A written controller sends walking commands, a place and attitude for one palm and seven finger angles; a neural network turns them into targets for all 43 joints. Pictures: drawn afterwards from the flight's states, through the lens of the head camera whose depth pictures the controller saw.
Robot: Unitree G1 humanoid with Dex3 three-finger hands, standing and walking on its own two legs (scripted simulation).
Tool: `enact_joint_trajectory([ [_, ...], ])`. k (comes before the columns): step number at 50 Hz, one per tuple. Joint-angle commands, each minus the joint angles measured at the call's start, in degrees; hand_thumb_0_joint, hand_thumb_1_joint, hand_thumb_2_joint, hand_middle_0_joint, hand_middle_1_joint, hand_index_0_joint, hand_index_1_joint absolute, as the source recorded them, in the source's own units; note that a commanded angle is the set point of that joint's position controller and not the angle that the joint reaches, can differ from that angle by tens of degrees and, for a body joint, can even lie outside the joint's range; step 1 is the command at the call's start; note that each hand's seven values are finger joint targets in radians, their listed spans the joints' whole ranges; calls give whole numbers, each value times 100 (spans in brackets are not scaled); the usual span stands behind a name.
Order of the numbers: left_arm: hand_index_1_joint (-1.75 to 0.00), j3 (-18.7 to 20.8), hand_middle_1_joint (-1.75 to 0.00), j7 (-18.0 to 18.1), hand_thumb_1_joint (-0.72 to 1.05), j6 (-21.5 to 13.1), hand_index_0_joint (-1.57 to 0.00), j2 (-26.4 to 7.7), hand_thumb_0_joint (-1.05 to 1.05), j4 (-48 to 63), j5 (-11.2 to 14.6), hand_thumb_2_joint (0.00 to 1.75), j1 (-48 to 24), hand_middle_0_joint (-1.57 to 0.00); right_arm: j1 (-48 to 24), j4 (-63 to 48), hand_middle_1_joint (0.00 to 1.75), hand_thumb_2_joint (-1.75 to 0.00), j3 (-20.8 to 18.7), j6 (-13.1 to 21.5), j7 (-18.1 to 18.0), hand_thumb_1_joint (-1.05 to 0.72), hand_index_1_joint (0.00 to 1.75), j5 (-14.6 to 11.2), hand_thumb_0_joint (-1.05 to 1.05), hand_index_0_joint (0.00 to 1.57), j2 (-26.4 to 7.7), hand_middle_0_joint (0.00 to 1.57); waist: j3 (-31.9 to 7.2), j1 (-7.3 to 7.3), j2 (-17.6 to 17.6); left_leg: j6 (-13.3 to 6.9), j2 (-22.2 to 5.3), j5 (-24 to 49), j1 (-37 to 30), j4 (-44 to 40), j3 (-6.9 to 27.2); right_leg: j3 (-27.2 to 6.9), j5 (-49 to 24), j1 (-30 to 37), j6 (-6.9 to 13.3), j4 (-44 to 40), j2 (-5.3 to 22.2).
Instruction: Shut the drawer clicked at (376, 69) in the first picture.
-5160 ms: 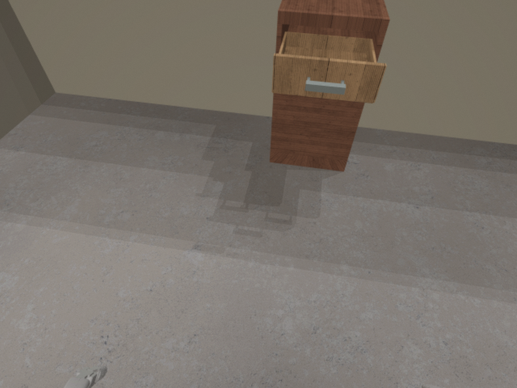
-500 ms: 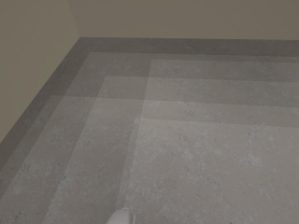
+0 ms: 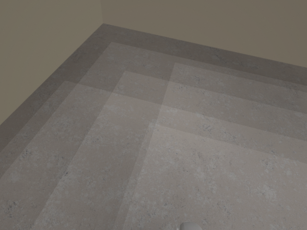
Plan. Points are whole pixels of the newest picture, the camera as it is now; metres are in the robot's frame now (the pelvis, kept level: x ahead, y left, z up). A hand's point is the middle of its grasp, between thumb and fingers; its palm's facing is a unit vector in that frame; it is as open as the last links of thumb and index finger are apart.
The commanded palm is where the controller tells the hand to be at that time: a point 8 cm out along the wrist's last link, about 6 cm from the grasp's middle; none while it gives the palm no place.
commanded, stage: turn to face it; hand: left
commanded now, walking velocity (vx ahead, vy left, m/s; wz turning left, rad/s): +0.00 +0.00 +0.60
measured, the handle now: out of the picture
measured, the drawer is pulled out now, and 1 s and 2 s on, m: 0.29 0.29 0.29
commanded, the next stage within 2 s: none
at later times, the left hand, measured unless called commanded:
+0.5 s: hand out of the picture +0.07 +0.17 -0.14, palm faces +0.29 -0.91 -0.29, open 7.4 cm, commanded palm none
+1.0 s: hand out of the picture -0.12 +0.06 -0.16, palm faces +0.63 -0.73 -0.26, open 7.4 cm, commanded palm none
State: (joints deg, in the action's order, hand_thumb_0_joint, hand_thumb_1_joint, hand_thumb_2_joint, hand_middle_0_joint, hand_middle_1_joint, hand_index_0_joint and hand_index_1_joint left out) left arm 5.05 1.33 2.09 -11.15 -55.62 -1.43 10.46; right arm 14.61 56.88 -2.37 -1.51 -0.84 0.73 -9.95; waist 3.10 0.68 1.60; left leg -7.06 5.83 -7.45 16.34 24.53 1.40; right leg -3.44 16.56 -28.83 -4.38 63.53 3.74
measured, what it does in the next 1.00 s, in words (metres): steps on the spot, turning left: right foot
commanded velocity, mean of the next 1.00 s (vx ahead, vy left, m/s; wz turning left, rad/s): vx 0.00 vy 0.00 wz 0.60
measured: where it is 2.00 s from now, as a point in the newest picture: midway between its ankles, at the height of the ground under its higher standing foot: outside the picture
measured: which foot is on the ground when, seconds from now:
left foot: down 0.00-0.52, up 0.54-1.00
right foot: up 0.00-0.50, down 0.52-1.00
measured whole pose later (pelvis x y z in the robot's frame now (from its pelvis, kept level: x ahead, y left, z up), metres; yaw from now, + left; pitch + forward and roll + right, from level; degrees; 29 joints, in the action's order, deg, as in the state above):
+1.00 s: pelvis +0.00 -0.10 +0.00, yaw +38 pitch -1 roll +3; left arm 1.9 1.0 0.9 -10.0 -52.7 -1.6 18.8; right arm 5.4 53.5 -4.2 -5.2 1.3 0.9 -15.9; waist 5.8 -2.0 -0.2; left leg 4.9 -1.9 -24.2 22.8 53.7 -1.9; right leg 14.2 18.4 -10.3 1.5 29.9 7.1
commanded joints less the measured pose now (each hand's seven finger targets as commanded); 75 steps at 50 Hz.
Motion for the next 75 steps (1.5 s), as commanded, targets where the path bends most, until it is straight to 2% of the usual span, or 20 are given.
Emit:
enact_joint_trajectory([
  [1, -30, 156, -30, 53, 90, -11, -20, -575, 0, 314, -29, 90, 229, -20, 320, -404, 30, -90, -345, 139, -45, -90, 30, 6, 0, 20, -1023, 20, -407, 7, -773, 242, -1468, -706, -452, -1198, 2201, -36, -144, -417, -108, -7, -73],
  [14, -30, 85, -30, 75, 90, -20, -20, -832, 0, 805, 72, 90, -550, -20, 729, -437, 30, -90, -494, 23, -57, -90, 30, 56, 0, 20, -1267, 20, -688, 254, -879, -113, -1438, 274, -1234, -846, 3229, -184, 678, -239, -70, -1262, -404],
  [23, -30, 74, -30, 122, 90, -44, -20, -920, 0, 803, 161, 90, 143, -20, 42, -697, 30, -90, -575, -90, 48, -90, 30, 32, 0, 20, -1412, 20, -570, -71, -978, 105, -1048, -632, 377, -844, 3174, -58, 232, 2048, 213, -3324, -694],
  [24, -30, 92, -30, 133, 90, -64, -20, -992, 0, 765, 162, 90, 313, -20, -56, -711, 30, -90, -562, -115, 64, -90, 30, -9, 0, 20, -1345, 20, -547, -175, -824, 285, -924, -1335, 1020, -708, 2980, -141, -162, 2815, 282, -4062, -514],
  [25, -30, 159, -30, 161, 90, -102, -20, -1312, 0, 823, 101, 90, 343, -20, 49, -737, 30, -90, -540, -148, 74, -90, 30, -55, 0, 20, -1081, 20, -556, -204, 125, 574, -588, -2209, 1966, 312, 2334, -1049, 534, 3507, 538, -4844, 453],
  [26, -30, 209, -30, 177, 90, -110, -20, -1742, 0, 979, -1, 90, 208, -20, 202, -872, 30, -90, -499, -107, 27, -90, 30, -42, 0, 20, -826, 20, -515, -158, 1631, 1044, 239, -2322, 2573, 2171, 854, -2870, 1652, 3272, 1138, -5582, 2056],
  [27, -30, 111, -30, 179, 90, -76, -20, -1627, 0, 1111, 49, 90, -193, -20, 63, -889, 30, -90, -568, -82, 33, -90, 30, 80, 0, 20, -1218, 20, -259, -10, 953, 1000, -1, -2313, 1996, 3198, 725, -2460, 1340, 1842, 1350, -5587, 2397],
  [28, -30, 75, -30, 169, 90, -79, -20, -1416, 0, 1209, 52, 90, -608, -20, 155, -865, 30, -90, -564, -128, 94, -90, 30, 107, 0, 20, -1144, 20, -198, 230, 630, 959, -125, -1931, 1688, 3837, 624, -1795, 942, 1376, 1361, -5455, 2027],
  [30, -30, -29, -30, 99, 90, -189, -20, -1056, 0, 1176, 101, 90, -648, -20, 229, -645, 30, -90, -528, -183, 177, -90, 30, 94, 0, 20, -1073, 20, -19, 340, 517, 1063, -377, -1316, 1630, 4393, 369, -804, -294, 1373, 1021, -5055, 1222],
  [32, -30, -81, -30, 75, 90, -267, -20, -914, 0, 1061, 97, 90, -279, -20, 182, -674, 30, -90, -482, -172, 227, -90, 30, 62, 0, 20, -996, 20, -22, 234, 371, 1136, -468, -993, 1800, 4548, 198, -250, -1291, 1717, 904, -4737, 1067],
  [37, -30, -65, -30, 74, 90, -312, -20, -1004, 0, 786, 66, 90, 645, -20, -402, -790, 30, -90, -415, -226, 219, -90, 30, 62, 0, 20, -1001, 20, -82, -155, 783, 1304, -662, -1095, 2077, 4500, 58, 1, -2562, 2494, 840, -4418, 1285],
  [47, -30, 0, -30, 84, 90, -251, -20, -1133, 0, 591, -37, 90, 1187, -20, -1346, -957, 30, -90, -229, -180, 236, -90, 30, 2, 0, 20, -841, 20, -225, -432, 967, 1170, -775, -1815, 1436, 2944, -398, 448, -3407, 2837, 1193, -4109, 1686],
  [51, -30, 73, -30, 68, 90, -205, -20, -1268, 0, 569, -49, 90, 1130, -20, -1312, -1013, 30, -90, -159, -77, 235, -90, 30, -30, 0, 20, -758, 20, -548, -458, 1251, 975, -669, -1771, 706, 1697, -709, 774, -3750, 2913, 1119, -3754, 1742],
  [53, -30, 103, -30, 52, 90, -197, -20, -1298, 0, 532, -12, 90, 1022, -20, -945, -968, 30, -90, -187, -17, 213, -90, 30, -16, 0, 20, -847, 20, -804, -228, 1013, 881, -589, -1018, -91, 516, -813, 1124, -3626, 2742, 845, -3146, 1666],
  [54, -30, 111, -30, 33, 90, -187, -20, -1282, 0, 553, 41, 90, 926, -20, -471, -844, 30, -90, -256, 35, 206, -90, 30, 12, 0, 20, -1076, 20, -1060, 54, 644, 764, -764, -33, -1096, -293, -599, 1343, -3059, 2179, 576, -2245, 1572],
  [55, -30, 69, -30, -21, 90, -183, -20, -992, 0, 759, 93, 90, 847, -20, -87, -786, 30, -90, -433, 94, 159, -90, 30, 48, 0, 20, -1740, 20, -1312, 291, -991, 199, -2105, 1807, -2442, -388, 1035, 1503, -121, 453, 115, -921, 835],
  [56, -30, -44, -30, -18, 90, -139, -20, -778, 0, 979, 73, 90, 569, -20, 231, -696, 30, -90, -527, 61, 125, -90, 30, -46, 0, 20, -2154, 20, -1358, 408, -1809, -485, -3079, 4474, -2643, -164, 2091, 1017, 2190, -626, -111, 20, 381],
  [57, -30, -19, -30, 19, 90, -63, -20, -986, 0, 1014, 32, 90, 370, -20, 239, -626, 30, -90, -477, 1, 121, -90, 30, -55, 0, 20, -2009, 20, -1151, 369, -1129, -595, -3008, 4010, -2288, -57, 1405, 656, 1956, -586, -40, 311, 528],
  [63, -30, 73, -30, -44, 90, 12, -20, -955, 0, 631, 26, 90, 500, -20, -718, -906, 30, -90, -320, 99, 42, -90, 30, -25, 0, 20, -1439, 20, -303, -141, -1020, 31, -1732, 2290, -863, -551, 835, 384, 298, -253, -207, 545, 364],
  [75, -30, 17, -30, 19, 90, -22, -20, -843, 0, 1079, 70, 90, -635, -20, 214, -711, 30, -90, -422, 76, 17, -90, 30, 47, 0, 20, -1401, 20, -349, 211, -889, -373, -1750, 1155, -1012, -618, 2323, 123, 631, -267, -220, -798, 29],
])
